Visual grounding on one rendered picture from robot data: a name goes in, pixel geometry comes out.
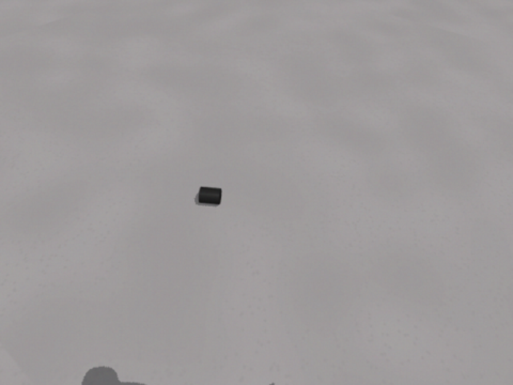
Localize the can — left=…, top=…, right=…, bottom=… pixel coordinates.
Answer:
left=199, top=187, right=221, bottom=205

